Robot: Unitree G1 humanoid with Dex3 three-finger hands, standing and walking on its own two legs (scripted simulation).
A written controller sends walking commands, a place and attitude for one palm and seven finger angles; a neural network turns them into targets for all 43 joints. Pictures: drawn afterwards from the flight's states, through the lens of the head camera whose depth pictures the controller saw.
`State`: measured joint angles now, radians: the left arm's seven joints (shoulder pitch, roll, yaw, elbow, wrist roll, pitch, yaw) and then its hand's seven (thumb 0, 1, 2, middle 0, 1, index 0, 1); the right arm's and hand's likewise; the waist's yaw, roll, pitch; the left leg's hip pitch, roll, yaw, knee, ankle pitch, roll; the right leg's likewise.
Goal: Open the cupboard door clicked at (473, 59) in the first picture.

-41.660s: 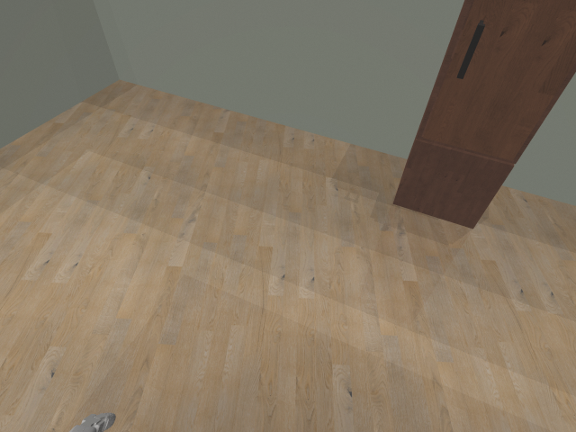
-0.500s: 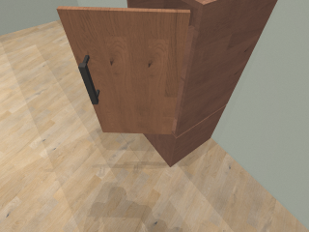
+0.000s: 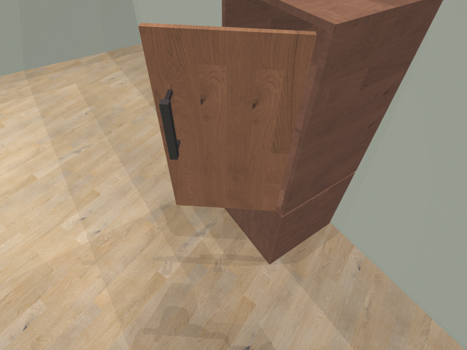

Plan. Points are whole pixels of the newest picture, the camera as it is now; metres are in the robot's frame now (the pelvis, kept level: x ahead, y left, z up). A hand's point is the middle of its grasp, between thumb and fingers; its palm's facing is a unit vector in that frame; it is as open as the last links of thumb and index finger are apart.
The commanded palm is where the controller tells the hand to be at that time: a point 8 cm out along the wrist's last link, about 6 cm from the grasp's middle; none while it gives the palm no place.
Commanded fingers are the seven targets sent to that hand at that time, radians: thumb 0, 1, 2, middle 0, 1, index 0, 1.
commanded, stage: come to a stop and stand still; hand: left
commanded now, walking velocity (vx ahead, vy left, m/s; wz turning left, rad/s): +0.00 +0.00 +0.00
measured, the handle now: (171, 126) +0.59 +0.20 +0.04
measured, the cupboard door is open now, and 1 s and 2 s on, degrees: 52 52 52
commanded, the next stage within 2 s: look again from close up in 0.34 s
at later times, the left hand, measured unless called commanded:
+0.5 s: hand out of the picture -0.03 +0.17 -0.16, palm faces +0.00 -0.99 -0.17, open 7.4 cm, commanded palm none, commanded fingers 0.00 0.90 0.90 -0.20 -0.30 -0.20 -0.30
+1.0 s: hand out of the picture +0.00 +0.14 -0.16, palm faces +0.01 -0.98 -0.17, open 7.4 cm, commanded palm none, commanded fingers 0.00 0.90 0.90 -0.20 -0.30 -0.20 -0.30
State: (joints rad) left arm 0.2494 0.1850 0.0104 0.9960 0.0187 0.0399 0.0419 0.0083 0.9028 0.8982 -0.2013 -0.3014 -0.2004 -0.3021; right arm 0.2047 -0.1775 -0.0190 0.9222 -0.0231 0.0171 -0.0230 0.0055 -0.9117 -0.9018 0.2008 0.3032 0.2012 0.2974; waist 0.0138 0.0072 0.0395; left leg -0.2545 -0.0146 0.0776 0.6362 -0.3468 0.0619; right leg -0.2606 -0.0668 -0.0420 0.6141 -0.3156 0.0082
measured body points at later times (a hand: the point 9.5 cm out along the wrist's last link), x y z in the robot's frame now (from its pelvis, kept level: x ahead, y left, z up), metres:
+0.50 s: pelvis -0.02 +0.00 +0.01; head -0.02 +0.01 +0.46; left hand -0.03 +0.22 -0.15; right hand +0.00 -0.23 -0.14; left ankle +0.00 +0.08 -0.73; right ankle +0.01 -0.15 -0.73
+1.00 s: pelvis -0.01 -0.03 +0.02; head -0.01 -0.02 +0.47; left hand +0.00 +0.19 -0.15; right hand -0.01 -0.24 -0.14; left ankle +0.00 +0.08 -0.73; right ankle +0.01 -0.15 -0.73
